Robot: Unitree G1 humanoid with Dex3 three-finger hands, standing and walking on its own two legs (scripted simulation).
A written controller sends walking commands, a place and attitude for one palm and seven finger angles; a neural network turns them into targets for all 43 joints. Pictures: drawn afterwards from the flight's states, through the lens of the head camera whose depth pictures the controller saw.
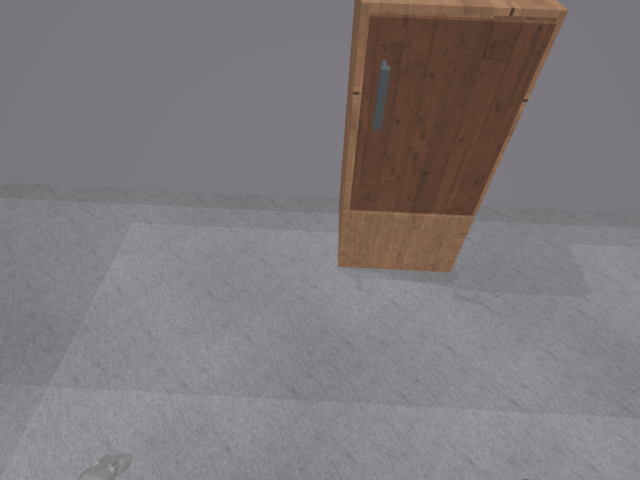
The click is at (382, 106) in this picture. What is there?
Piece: cupboard door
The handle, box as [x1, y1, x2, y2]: [372, 59, 390, 129]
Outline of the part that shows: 384,59 382,59 380,65 372,124 373,129 380,129 386,96 390,69 389,66 386,65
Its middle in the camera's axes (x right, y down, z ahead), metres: +0.15 -0.36 +0.96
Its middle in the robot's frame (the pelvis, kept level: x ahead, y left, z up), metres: +0.97 -0.10 +0.00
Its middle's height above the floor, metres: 0.77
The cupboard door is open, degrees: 0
